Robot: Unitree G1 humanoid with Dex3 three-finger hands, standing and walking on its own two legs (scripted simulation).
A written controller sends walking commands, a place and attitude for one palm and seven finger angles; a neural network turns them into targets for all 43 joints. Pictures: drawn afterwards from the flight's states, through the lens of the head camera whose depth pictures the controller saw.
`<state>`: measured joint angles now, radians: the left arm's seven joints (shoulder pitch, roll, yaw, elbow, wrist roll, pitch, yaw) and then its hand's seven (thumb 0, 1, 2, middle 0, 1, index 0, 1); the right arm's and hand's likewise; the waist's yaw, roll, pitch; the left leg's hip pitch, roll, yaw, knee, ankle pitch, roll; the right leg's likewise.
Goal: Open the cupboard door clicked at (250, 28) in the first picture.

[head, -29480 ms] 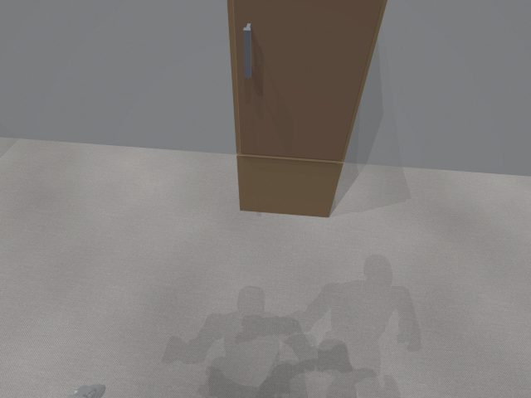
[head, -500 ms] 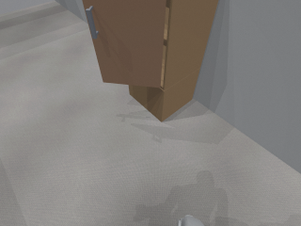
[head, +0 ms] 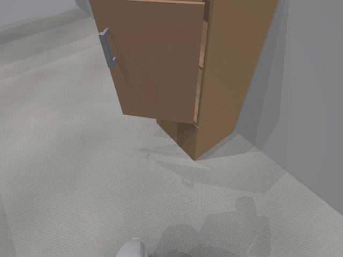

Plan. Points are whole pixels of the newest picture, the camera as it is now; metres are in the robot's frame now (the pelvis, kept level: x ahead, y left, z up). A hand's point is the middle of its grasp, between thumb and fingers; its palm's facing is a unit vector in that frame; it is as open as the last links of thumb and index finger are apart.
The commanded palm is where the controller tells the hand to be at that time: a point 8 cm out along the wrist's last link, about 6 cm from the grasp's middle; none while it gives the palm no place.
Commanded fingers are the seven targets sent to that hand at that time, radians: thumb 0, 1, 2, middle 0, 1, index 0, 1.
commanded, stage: take the last steps up to it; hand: left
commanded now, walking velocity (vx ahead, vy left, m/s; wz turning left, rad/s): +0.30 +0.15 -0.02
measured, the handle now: (108, 48) +0.82 +0.31 +0.04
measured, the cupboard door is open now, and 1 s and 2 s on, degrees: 41 41 41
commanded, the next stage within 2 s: come to a stop and stand still in 0.38 s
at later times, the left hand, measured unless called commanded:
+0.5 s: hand (96, 199) +0.29 +0.27 -0.17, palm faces -0.03 -0.97 -0.24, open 7.3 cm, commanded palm none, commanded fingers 0.00 0.90 0.90 -0.20 -0.30 -0.20 -0.30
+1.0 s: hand (88, 188) +0.34 +0.32 -0.20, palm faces -0.03 -0.98 -0.20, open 7.3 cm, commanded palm none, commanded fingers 0.00 0.90 0.90 -0.20 -0.30 -0.20 -0.30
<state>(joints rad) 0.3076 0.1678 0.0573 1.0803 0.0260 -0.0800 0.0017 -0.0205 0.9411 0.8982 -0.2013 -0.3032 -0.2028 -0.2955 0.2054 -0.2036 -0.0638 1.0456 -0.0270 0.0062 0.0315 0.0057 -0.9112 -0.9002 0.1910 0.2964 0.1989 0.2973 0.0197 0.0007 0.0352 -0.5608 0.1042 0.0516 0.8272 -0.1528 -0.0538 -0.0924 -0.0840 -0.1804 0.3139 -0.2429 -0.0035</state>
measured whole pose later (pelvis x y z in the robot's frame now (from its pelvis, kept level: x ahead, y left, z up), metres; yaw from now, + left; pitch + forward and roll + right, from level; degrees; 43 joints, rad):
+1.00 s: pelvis +0.25 +0.13 -0.02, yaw -4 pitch +0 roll -1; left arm 0.15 0.23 0.07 0.99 0.02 0.06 0.03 0.00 0.91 0.90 -0.20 -0.30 -0.20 -0.30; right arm 0.17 -0.15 -0.03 0.99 -0.03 0.02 -0.03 0.00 -0.91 -0.90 0.20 0.30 0.20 0.30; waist 0.00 -0.05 0.08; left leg -0.33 0.03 0.05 0.61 -0.28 0.02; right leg -0.43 -0.01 -0.01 0.92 -0.49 0.01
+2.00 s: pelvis +0.26 +0.08 -0.01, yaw -4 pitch +0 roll +1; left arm 0.28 0.14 0.02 1.13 0.01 0.00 0.03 0.00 0.91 0.90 -0.20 -0.30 -0.20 -0.30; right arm 0.24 -0.14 -0.02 1.15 -0.01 0.00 -0.04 0.01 -0.91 -0.90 0.20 0.30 0.20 0.30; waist 0.00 -0.01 0.05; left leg -0.22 0.06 0.01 0.47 -0.24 -0.06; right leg -0.06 -0.02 -0.05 0.43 -0.37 -0.01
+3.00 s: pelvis +0.22 +0.12 -0.03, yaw -4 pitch +1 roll +0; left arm 0.48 0.20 0.09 0.22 -0.12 -0.07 0.07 0.01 0.87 0.88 -0.21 -0.32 -0.21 -0.32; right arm 0.33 -0.21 -0.02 0.86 0.04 -0.21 -0.07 0.01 -0.91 -0.90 0.20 0.30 0.21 0.30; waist -0.02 -0.01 0.01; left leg -0.40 0.02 0.03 0.60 -0.23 0.00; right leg -0.25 -0.07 -0.04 0.61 -0.39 0.04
